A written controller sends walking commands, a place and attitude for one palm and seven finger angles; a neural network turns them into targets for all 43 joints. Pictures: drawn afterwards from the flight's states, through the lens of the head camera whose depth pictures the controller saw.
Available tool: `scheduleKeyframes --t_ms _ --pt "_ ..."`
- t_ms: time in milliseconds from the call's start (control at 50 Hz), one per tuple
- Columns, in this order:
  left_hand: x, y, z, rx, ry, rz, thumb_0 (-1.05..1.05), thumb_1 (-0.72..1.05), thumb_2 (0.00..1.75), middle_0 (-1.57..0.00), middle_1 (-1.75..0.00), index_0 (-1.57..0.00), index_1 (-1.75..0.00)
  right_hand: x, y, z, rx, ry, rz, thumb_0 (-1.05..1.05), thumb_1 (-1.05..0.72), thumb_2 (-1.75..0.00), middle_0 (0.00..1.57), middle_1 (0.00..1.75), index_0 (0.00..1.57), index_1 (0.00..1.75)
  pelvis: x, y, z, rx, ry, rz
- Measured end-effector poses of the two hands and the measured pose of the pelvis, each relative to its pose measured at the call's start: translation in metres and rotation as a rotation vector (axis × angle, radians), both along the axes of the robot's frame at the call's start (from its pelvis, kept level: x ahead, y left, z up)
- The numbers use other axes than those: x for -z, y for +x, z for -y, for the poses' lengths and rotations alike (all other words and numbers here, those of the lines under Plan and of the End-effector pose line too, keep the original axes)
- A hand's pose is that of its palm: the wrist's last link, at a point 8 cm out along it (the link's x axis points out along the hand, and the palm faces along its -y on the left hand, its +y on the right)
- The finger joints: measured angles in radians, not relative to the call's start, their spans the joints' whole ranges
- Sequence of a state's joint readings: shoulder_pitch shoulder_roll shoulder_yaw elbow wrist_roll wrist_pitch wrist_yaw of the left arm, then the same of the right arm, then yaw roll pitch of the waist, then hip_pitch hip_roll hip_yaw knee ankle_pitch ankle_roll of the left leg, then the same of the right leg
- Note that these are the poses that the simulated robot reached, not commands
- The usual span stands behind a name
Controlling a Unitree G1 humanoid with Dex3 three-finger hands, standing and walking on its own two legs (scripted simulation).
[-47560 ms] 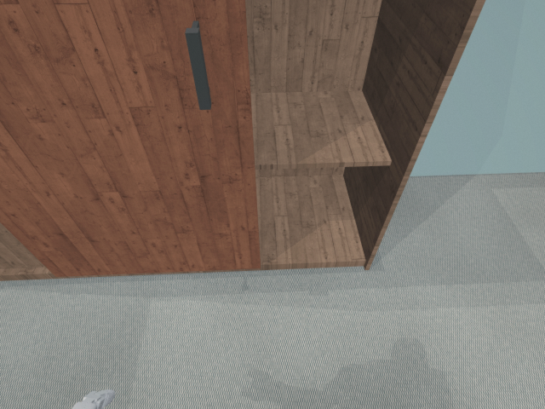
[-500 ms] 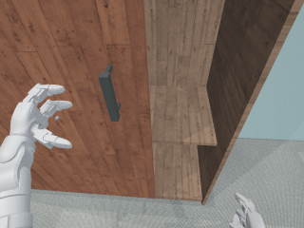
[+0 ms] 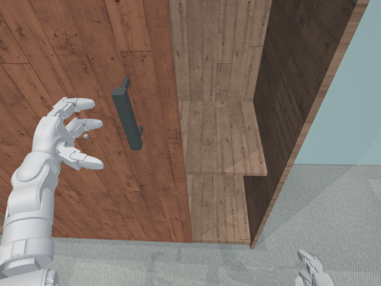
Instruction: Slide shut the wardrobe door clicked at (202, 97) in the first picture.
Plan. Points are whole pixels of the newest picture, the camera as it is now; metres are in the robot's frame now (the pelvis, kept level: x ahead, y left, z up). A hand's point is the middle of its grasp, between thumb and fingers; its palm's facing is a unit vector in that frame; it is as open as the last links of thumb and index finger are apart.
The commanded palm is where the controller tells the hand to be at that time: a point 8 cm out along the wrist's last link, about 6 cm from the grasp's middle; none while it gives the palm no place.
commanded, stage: move the hooked fingers beside the handle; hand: left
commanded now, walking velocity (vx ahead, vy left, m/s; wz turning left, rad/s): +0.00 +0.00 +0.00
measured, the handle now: (131, 115) +0.43 +0.15 +0.15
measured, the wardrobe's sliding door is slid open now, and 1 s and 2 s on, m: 0.29 0.29 0.29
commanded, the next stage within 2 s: none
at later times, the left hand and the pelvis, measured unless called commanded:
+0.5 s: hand (92, 130) +0.38 +0.22 +0.16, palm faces +0.02 -1.00 -0.01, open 14.0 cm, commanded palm +0.34 +0.27 +0.16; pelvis +0.00 +0.01 +0.00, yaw +0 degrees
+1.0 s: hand (101, 135) +0.37 +0.20 +0.15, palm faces +0.03 -1.00 -0.01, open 14.0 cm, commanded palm +0.34 +0.26 +0.16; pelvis +0.00 +0.01 +0.00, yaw -1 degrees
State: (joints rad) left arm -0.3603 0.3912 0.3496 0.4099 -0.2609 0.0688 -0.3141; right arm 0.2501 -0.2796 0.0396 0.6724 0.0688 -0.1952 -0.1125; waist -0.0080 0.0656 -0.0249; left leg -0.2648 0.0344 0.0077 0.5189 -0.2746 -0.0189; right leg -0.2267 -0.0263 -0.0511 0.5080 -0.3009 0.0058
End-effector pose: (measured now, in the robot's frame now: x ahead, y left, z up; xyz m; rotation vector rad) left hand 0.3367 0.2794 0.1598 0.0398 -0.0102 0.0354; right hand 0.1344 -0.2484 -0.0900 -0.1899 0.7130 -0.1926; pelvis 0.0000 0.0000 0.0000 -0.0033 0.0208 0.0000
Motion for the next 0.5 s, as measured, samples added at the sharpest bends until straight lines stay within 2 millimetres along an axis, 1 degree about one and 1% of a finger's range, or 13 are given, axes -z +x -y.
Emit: scheduleKeyframes --t_ms 60,100,240,340,440,500 --pt "0.000 0.005 0.007 0.013 -0.012 0.015 -0.02 -0.50 0.30 -0.30 -1.20 -0.30 -1.20 0.002 -0.003 0.002 0.009 -0.002 -0.013 0.02 -0.91 -0.90 0.20 0.30 0.20 0.30 0.000 0.001 0.000 0.004 0.001 -0.005" --pt "0.000 0.009 0.008 0.008 -0.020 0.027 -0.02 -0.50 0.30 -0.30 -1.20 -0.30 -1.20 0.002 -0.005 0.003 0.015 -0.001 -0.020 0.02 -0.91 -0.90 0.20 0.30 0.20 0.30 0.000 0.003 0.000 0.008 0.002 -0.008" --pt "0.004 0.013 -0.003 -0.027 -0.018 0.009 -0.01 -0.50 0.30 -0.30 -1.20 -0.30 -1.20 0.001 -0.009 0.004 0.030 0.004 -0.031 0.02 -0.91 -0.90 0.20 0.30 0.20 0.30 0.000 0.005 0.001 0.015 0.002 -0.013" --pt "0.006 0.012 -0.006 -0.019 -0.020 0.006 -0.01 -0.50 0.30 -0.30 -1.20 -0.30 -1.20 0.002 -0.009 0.004 0.027 -0.004 -0.042 0.02 -0.91 -0.90 0.20 0.30 0.20 0.30 0.001 0.005 -0.002 0.011 -0.002 -0.016" --pt "0.001 0.014 0.002 0.007 -0.023 0.046 -0.02 -0.50 0.30 -0.30 -1.20 -0.30 -1.20 0.002 -0.006 -0.001 0.018 -0.006 -0.039 0.02 -0.91 -0.90 0.20 0.30 0.20 0.30 0.001 0.005 -0.005 0.006 -0.004 -0.015" --pt "0.001 0.017 0.008 0.019 -0.026 0.040 -0.01 -0.50 0.30 -0.30 -1.20 -0.30 -1.20 0.002 -0.004 -0.005 0.016 0.002 -0.031 0.02 -0.91 -0.90 0.20 0.30 0.20 0.30 0.001 0.005 -0.007 0.007 -0.003 -0.015"
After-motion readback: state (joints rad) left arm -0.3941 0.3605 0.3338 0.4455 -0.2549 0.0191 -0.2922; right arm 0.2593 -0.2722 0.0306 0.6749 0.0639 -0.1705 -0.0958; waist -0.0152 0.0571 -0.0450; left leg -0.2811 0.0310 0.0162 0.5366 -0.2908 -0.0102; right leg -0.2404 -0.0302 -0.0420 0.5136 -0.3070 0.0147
